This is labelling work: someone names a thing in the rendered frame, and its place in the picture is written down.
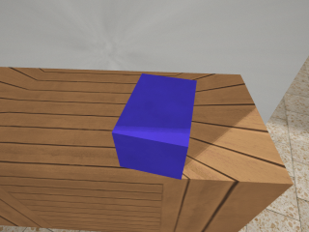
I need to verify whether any carton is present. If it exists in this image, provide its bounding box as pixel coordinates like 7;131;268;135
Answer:
112;73;197;180

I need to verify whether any pedestal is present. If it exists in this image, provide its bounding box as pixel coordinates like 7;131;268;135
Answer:
0;67;294;232

